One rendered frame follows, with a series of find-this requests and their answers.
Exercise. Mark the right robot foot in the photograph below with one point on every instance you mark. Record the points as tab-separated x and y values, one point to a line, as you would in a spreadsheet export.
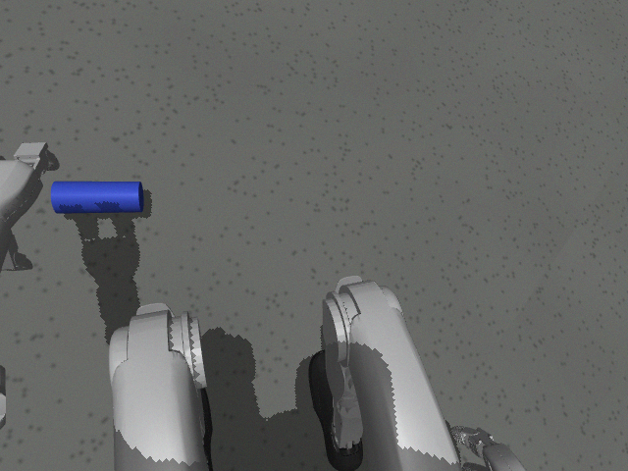
341	459

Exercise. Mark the can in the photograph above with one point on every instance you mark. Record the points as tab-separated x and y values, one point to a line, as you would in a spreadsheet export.
97	197

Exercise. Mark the right robot hand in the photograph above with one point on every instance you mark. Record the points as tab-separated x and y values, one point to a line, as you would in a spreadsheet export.
497	457

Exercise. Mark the left robot hand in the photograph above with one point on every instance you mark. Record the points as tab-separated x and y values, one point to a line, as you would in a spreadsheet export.
20	185

